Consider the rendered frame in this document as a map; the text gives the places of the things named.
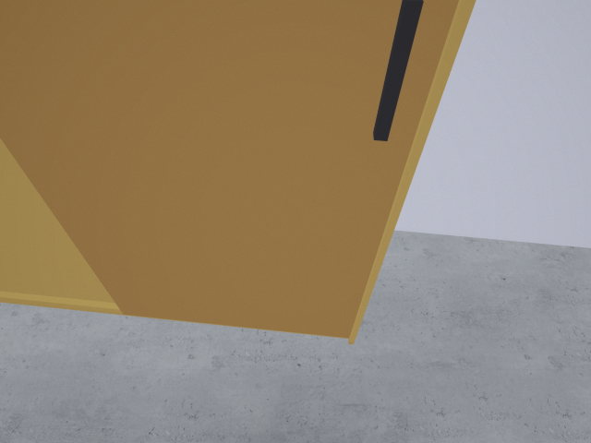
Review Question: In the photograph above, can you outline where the wardrobe door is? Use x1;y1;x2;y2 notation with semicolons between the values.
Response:
0;138;115;303
0;0;459;338

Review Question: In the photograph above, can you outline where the handle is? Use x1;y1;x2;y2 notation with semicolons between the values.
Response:
373;0;424;141

